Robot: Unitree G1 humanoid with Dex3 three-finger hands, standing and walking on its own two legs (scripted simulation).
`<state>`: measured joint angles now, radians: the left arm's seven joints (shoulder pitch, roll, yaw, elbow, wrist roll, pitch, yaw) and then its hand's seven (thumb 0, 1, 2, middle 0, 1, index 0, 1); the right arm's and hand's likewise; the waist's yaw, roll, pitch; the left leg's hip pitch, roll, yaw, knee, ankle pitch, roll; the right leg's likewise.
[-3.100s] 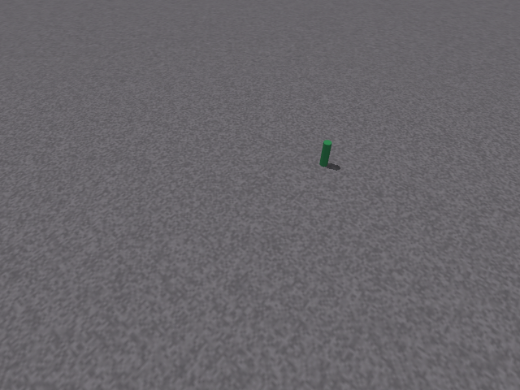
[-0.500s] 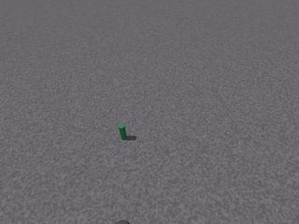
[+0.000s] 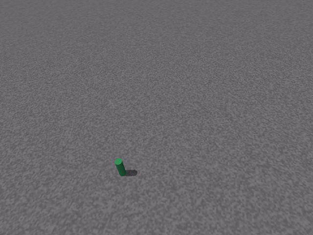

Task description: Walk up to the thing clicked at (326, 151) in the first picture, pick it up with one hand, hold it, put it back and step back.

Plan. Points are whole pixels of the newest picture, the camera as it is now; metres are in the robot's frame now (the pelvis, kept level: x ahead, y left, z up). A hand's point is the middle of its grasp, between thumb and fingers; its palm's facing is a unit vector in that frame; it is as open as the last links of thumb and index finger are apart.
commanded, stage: walk up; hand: left
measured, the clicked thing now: (120, 167) +0.68 +0.28 -0.67
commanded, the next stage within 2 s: none
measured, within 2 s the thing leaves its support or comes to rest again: neither
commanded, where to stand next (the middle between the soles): +0.33 +0.06 m, yaw +1 degrees
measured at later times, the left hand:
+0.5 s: hand (50, 228) +0.20 +0.34 -0.14, palm faces -0.04 -0.93 -0.36, open 7.4 cm
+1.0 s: hand (80, 178) +0.35 +0.28 -0.13, palm faces -0.02 -0.94 -0.34, open 7.4 cm
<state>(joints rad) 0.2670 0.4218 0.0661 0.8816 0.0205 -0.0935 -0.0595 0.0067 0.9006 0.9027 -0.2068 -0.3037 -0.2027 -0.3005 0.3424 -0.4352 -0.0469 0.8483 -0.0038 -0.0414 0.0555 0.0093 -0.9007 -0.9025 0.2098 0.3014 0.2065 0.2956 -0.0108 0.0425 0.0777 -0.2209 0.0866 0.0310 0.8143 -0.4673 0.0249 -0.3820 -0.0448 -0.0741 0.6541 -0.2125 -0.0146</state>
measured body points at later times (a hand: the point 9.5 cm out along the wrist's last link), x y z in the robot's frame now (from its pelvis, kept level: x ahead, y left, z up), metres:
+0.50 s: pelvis +0.17 +0.05 +0.01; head +0.18 +0.08 +0.46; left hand +0.21 +0.38 -0.12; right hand +0.24 -0.27 -0.08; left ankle +0.22 +0.16 -0.72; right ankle +0.16 -0.10 -0.65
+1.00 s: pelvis +0.24 +0.04 +0.01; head +0.26 +0.03 +0.45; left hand +0.35 +0.33 -0.11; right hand +0.31 -0.27 -0.13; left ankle +0.23 +0.17 -0.72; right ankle +0.33 -0.08 -0.72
